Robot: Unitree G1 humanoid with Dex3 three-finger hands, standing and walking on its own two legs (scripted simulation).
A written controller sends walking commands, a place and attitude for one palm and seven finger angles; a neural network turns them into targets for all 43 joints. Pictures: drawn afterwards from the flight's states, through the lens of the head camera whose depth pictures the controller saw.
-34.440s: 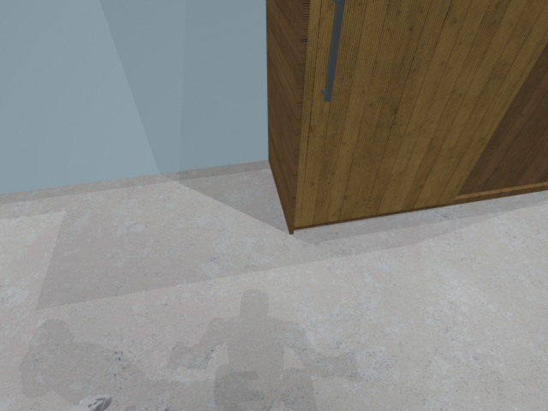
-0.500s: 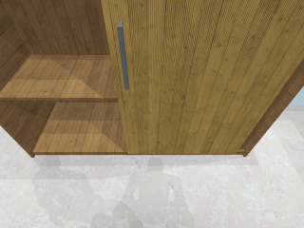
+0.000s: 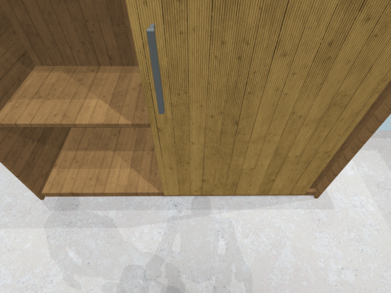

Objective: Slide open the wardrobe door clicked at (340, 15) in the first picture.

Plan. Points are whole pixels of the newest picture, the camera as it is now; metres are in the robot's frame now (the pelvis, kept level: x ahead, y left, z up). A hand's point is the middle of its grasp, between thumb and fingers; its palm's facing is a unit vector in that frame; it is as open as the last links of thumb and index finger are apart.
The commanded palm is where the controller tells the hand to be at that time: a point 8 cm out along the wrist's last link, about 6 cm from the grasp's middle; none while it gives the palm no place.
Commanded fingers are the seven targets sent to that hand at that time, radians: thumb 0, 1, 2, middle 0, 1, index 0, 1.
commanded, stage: look to check the result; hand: left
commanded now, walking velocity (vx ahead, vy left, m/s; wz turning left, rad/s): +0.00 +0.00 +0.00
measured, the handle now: (157, 73) +0.68 +0.15 +0.07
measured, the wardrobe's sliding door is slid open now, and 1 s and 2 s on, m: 0.70 0.70 0.70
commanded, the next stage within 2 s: stand and wait in 0.28 s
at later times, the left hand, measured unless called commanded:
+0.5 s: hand out of the picture +0.06 +0.19 -0.17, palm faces -0.01 -0.97 -0.25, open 7.4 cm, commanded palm none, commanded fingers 0.00 0.90 0.90 -0.20 -0.30 -0.20 -0.30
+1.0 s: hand out of the picture +0.07 +0.20 -0.16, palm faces -0.02 -0.96 -0.29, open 7.4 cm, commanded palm none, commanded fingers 0.00 0.90 0.90 -0.20 -0.30 -0.20 -0.30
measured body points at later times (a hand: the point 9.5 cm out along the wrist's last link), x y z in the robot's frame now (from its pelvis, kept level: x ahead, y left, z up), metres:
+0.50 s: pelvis +0.01 -0.01 +0.00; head +0.03 -0.01 +0.45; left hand +0.06 +0.24 -0.15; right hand +0.05 -0.26 -0.16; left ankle +0.01 +0.09 -0.75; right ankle -0.01 -0.10 -0.75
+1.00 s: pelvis +0.02 -0.02 +0.00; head +0.03 -0.03 +0.45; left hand +0.07 +0.25 -0.14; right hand +0.07 -0.29 -0.15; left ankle +0.01 +0.09 -0.75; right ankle -0.01 -0.10 -0.75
